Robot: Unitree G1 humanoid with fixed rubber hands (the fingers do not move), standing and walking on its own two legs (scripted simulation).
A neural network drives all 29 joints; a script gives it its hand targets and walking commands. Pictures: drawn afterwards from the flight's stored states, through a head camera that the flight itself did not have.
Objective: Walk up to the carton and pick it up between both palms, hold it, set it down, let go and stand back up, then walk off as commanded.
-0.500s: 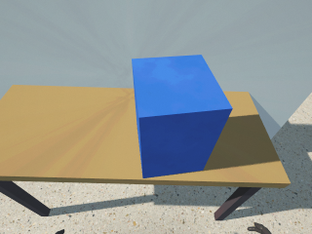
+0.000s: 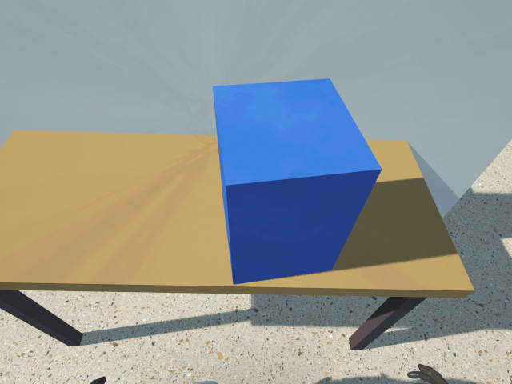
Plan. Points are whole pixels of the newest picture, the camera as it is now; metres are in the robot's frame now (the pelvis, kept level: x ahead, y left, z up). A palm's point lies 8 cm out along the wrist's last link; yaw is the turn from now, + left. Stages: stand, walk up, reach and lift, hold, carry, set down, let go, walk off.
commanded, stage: walk up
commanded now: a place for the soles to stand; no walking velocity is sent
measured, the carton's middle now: (278, 188) +0.44 -0.03 +0.04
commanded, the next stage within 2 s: reach and lift in 0.52 s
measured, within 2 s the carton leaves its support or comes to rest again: neither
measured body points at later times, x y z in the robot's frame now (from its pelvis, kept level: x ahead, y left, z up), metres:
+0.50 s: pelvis -0.01 +0.00 +0.00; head +0.02 +0.01 +0.45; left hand +0.08 +0.29 -0.12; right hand +0.10 -0.29 -0.10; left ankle +0.03 +0.10 -0.72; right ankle +0.02 -0.13 -0.72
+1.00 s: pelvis +0.01 -0.03 +0.01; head +0.02 -0.02 +0.46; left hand +0.18 +0.26 -0.07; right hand +0.16 -0.31 -0.07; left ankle +0.03 +0.10 -0.72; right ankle +0.02 -0.13 -0.72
